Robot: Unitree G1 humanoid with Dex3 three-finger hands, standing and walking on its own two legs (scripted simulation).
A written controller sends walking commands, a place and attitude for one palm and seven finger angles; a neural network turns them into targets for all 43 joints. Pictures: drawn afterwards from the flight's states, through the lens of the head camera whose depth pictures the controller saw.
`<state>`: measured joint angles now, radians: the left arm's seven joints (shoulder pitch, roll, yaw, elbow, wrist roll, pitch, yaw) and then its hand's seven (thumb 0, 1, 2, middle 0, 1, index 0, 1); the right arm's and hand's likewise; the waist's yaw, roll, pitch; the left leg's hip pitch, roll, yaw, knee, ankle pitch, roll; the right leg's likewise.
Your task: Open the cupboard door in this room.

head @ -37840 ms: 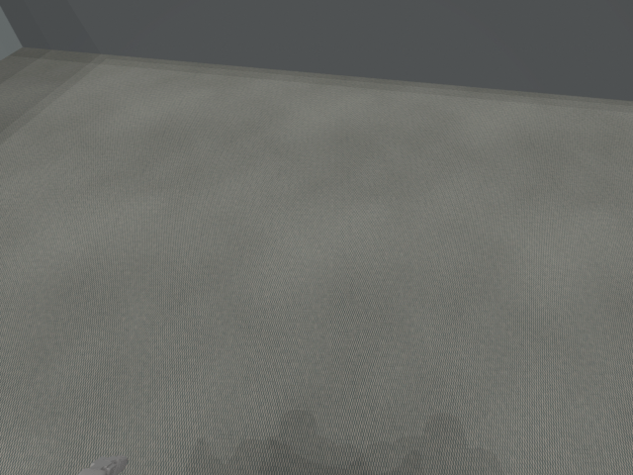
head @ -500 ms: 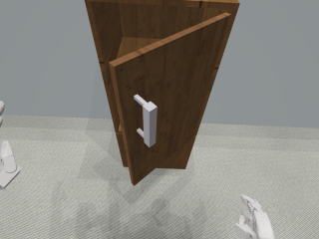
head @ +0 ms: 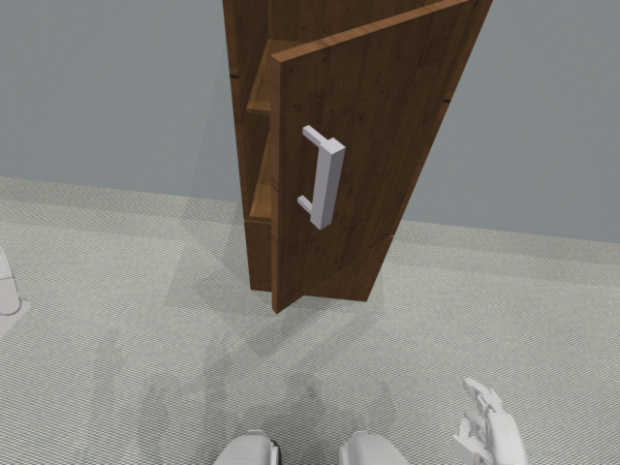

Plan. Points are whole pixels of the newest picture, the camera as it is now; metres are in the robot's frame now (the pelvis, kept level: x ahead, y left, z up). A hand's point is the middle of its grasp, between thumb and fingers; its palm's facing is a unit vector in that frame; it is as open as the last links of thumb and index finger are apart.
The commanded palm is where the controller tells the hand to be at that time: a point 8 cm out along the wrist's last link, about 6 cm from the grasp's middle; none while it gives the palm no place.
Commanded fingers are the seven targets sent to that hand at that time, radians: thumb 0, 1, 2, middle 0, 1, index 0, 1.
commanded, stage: step back with the hand held close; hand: left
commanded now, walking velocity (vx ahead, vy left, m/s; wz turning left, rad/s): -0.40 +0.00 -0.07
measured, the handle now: (316, 179) +0.46 +0.02 +0.10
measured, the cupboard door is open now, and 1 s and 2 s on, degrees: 44 44 44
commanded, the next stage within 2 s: stop stepping back and stand still in 0.12 s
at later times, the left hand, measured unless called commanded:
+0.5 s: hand out of the picture +0.14 +0.24 +0.18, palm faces +0.30 -0.85 -0.43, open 7.4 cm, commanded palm +0.07 +0.28 +0.20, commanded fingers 0.00 0.90 0.90 -0.20 -0.30 -0.20 -0.30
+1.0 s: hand out of the picture +0.07 +0.27 +0.19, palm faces +0.35 -0.82 -0.46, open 7.4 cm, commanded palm +0.01 +0.31 +0.20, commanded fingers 0.00 0.90 0.90 -0.20 -0.30 -0.20 -0.30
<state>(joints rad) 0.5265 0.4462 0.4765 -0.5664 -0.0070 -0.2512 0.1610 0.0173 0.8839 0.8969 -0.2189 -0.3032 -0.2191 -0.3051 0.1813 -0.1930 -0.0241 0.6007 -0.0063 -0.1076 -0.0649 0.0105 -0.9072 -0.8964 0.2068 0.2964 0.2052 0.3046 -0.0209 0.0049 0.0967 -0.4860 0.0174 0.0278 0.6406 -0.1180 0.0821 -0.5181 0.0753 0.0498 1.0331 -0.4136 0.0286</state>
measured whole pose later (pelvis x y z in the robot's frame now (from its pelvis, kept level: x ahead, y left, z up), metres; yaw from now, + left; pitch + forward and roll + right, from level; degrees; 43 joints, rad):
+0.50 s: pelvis -0.11 +0.00 +0.01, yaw -8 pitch -1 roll -1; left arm 0.51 0.46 0.46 -0.48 -0.06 -0.17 0.15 0.02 0.89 0.90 -0.22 -0.30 -0.22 -0.30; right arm 0.22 -0.19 0.01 0.65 -0.01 -0.14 -0.08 0.01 -0.91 -0.90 0.21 0.30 0.20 0.30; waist -0.05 -0.06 0.01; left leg -0.40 -0.04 0.04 0.47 -0.07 0.06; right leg -0.22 0.03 0.01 0.73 -0.54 0.00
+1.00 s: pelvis -0.16 +0.03 +0.02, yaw -6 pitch -1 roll +0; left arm 0.52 0.43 0.44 -0.48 -0.01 -0.20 0.16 0.02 0.89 0.90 -0.21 -0.30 -0.21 -0.30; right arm 0.24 -0.15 0.02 0.66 -0.01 -0.17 -0.06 0.01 -0.91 -0.90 0.20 0.30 0.20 0.30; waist -0.03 -0.05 0.01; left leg -0.23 0.05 0.05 0.53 -0.28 -0.02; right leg -0.35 0.00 -0.08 0.73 -0.40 0.01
